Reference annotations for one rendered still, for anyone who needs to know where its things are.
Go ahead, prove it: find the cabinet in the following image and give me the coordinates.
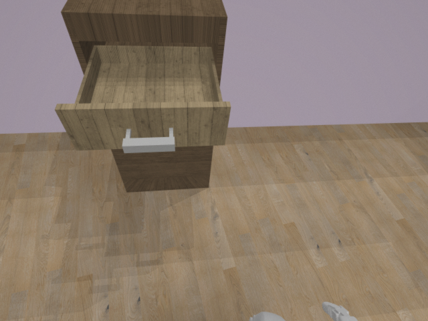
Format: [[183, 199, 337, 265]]
[[61, 0, 227, 193]]

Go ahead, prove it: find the drawer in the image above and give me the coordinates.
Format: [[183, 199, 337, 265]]
[[55, 45, 231, 150]]

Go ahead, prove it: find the handle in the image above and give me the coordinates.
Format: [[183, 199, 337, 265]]
[[122, 128, 175, 153]]

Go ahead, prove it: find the robot right hand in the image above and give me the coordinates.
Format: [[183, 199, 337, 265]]
[[322, 302, 358, 321]]

